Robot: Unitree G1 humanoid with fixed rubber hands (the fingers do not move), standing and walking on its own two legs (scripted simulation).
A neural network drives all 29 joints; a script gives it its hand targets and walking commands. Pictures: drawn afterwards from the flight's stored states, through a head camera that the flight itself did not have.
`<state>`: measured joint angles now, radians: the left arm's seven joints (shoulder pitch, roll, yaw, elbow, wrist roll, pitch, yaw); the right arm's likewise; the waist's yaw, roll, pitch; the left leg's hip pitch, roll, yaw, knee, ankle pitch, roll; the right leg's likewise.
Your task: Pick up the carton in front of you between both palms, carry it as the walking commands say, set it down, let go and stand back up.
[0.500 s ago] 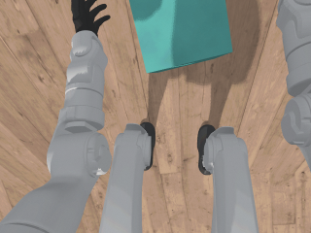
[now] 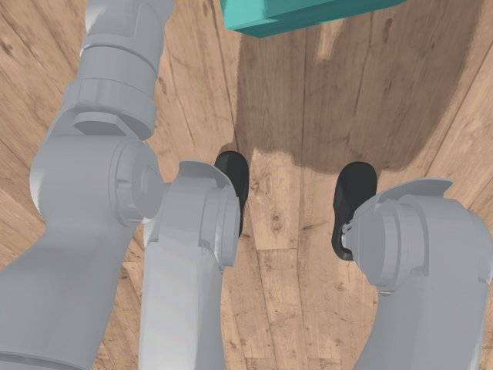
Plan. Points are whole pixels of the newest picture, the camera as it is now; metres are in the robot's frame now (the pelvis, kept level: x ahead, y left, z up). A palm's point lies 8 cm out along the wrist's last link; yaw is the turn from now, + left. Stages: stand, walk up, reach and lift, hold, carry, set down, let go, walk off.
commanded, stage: reach and lift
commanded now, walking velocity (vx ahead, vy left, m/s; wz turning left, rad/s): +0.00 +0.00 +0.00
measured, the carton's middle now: out of the picture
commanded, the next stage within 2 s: none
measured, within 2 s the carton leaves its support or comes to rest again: leaves its support in 0.66 s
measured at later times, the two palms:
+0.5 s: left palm out of the picture +0.56 +0.13 -0.18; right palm out of the picture +0.60 -0.17 -0.18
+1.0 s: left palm out of the picture +0.53 +0.12 -0.06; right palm out of the picture +0.56 -0.18 -0.07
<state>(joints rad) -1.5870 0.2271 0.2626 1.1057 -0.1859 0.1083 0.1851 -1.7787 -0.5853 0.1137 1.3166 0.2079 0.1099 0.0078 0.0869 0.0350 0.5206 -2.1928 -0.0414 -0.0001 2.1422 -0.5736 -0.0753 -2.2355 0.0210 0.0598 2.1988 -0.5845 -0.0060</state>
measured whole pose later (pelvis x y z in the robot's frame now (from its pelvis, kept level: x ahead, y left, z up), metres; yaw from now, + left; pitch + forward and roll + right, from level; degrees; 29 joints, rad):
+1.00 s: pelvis +0.01 +0.00 +0.03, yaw -2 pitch +43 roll +3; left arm -1.17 -0.03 0.57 0.62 0.07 0.31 0.16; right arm -1.39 -0.26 -0.15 0.94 -0.05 0.40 -0.04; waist 0.04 0.03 0.05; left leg -2.21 -0.06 -0.05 2.04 -0.59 -0.09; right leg -2.24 0.04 0.04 2.07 -0.58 0.00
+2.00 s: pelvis +0.06 +0.01 +0.28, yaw -5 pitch +31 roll +0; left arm -0.62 -0.17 0.48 0.53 0.23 0.33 0.04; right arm -0.67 0.05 -0.36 0.63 -0.25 0.41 0.01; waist 0.03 0.00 -0.24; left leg -1.29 -0.04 -0.07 1.21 -0.45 -0.03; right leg -1.30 0.04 0.05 1.21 -0.43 0.02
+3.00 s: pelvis +0.09 +0.01 +0.39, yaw -5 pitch -5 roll +0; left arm -0.38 -0.19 0.35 0.41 0.33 0.58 -0.03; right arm -0.35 0.16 -0.32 0.40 -0.32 0.65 0.02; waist 0.00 0.01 0.01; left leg -0.16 -0.02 -0.07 0.47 -0.23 -0.01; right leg -0.17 0.02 0.07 0.46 -0.21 0.01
